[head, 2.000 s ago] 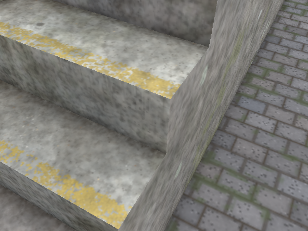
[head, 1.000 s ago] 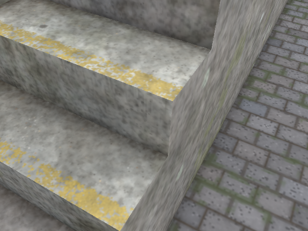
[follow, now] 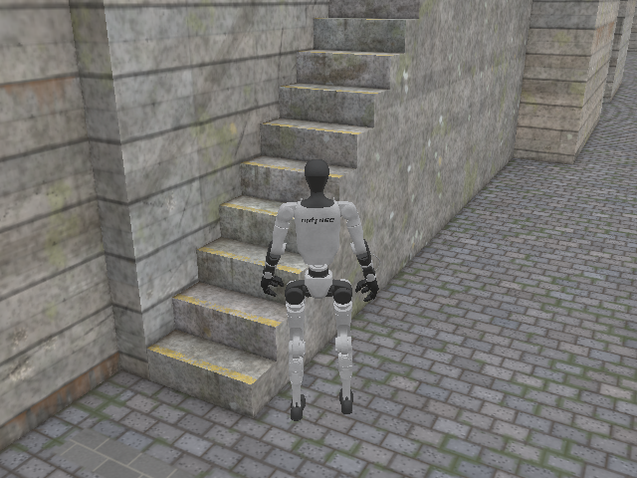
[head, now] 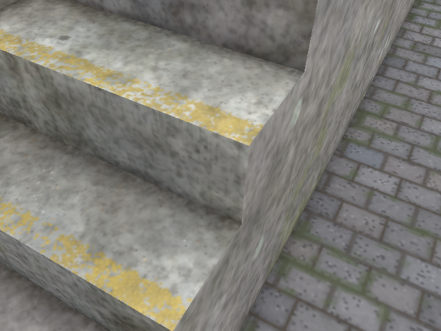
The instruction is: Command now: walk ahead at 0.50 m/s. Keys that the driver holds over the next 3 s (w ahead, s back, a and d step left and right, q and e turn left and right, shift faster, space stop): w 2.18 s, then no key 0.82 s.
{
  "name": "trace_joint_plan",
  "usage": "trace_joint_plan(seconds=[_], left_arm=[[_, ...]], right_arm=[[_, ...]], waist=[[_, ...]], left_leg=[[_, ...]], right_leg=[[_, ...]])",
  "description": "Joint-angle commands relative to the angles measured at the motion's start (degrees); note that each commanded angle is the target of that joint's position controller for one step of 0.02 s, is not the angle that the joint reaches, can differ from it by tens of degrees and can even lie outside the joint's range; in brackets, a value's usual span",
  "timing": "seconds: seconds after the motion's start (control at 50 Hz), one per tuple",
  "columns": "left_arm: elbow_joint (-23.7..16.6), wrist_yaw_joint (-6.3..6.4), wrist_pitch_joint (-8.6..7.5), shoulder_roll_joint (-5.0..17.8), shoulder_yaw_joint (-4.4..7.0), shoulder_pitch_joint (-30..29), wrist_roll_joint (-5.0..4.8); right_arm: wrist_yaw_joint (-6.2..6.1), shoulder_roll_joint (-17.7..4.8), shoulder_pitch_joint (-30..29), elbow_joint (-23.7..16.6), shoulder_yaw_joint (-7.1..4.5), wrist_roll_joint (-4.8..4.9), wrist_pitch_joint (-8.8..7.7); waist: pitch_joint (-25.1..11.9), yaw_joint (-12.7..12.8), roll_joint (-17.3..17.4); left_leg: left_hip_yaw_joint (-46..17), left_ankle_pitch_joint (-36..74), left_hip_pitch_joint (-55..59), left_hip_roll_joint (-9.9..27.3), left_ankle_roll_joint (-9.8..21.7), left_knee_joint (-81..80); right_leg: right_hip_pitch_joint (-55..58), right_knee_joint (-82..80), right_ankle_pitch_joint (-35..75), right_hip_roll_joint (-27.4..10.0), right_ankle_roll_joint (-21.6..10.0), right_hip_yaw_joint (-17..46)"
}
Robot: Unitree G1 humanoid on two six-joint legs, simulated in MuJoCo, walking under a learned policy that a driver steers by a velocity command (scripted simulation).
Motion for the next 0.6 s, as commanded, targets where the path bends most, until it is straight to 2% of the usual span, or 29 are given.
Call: trace_joint_plan(seconds=[0.02,0.22,0.24,0.36,0.38,0.42,0.44,0.6], left_arm=[[-3.3,0.15,-0.73,6.7,1.26,-3.7,-0.04],[-3.3,0.16,-0.72,6.7,1.29,-3.6,-0.04],[-3.7,0.19,-0.85,5.9,1.07,-4.2,-0.13],[-3.9,0.19,-0.89,6.4,1.07,-3.9,-0.06],[-3.5,0.15,-0.75,7.1,1.29,-3.3,0.02],[-3.5,0.15,-0.67,6.8,1.29,-3.5,-0.01],[-3.9,0.19,-0.78,5.9,1.06,-4.1,-0.09],[-4.1,0.21,-0.91,6.3,1.12,-4.1,-0.02]], right_arm=[[-0.18,-7.6,-1.7,-2.5,-1.34,0.04,-0.58],[-0.18,-7.6,-1.7,-2.4,-1.35,0.05,-0.59],[-0.19,-6.9,-2.3,-2.9,-1.07,-0.05,-0.75],[-0.08,-7.3,-2.2,-2.9,-0.99,0.02,-0.95],[-0.06,-8.0,-1.6,-2.5,-1.25,0.12,-0.8],[-0.09,-7.7,-1.8,-2.5,-1.24,0.09,-0.67],[-0.11,-6.9,-2.4,-2.9,-0.96,-0.02,-0.8],[-0.01,-7.3,-2.5,-2.9,-0.94,-0.01,-1.0]], waist=[[-1.8,0.0,0.7],[-1.8,0.0,0.7],[-1.9,0.0,0.5],[-2.1,0.0,0.7],[-2.0,0.1,0.9],[-1.6,0.1,0.7],[-1.6,0.0,0.5],[-2.0,0.0,0.8]], left_leg=[[-4.2,16.5,-1.7,6.0,-1.0,-0.1],[-4.2,16.5,-1.7,6.0,-1.0,-0.2],[-4.2,17.1,-1.8,6.2,-1.0,-0.1],[-4.2,17.0,-1.8,6.2,-1.1,-0.2],[-4.3,16.2,-1.8,6.0,-1.1,-0.2],[-4.3,15.7,-2.0,5.9,-1.1,-0.3],[-4.2,16.3,-2.1,6.1,-1.0,-0.3],[-4.3,16.4,-2.0,6.2,-1.0,-0.3]], right_leg=[[2.1,0.2,12.3,-3.9,-1.0,3.2],[2.1,0.2,12.3,-3.9,-0.9,3.2],[2.2,0.2,12.9,-4.1,-0.9,3.2],[2.5,0.2,12.9,-4.2,-0.9,3.3],[2.4,0.1,12.2,-4.0,-0.9,3.3],[2.1,-0.1,11.6,-3.9,-0.8,3.3],[2.1,-0.1,12.2,-4.1,-0.8,3.3],[2.3,0.0,12.3,-4.2,-0.8,3.3]])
